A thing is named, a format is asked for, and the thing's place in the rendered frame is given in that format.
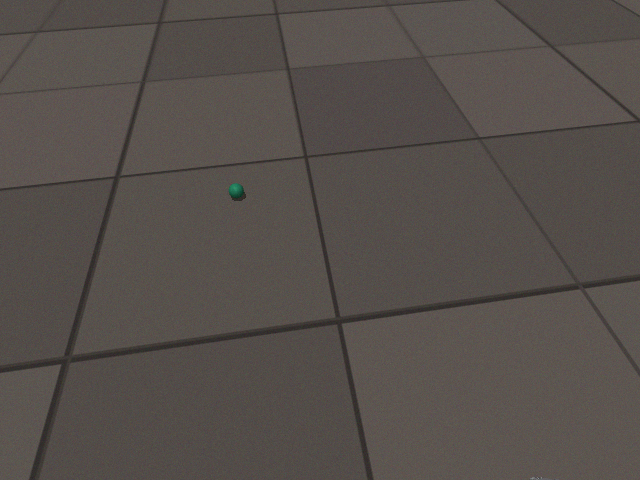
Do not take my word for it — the ball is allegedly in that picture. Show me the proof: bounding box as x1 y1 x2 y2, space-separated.
229 183 244 198

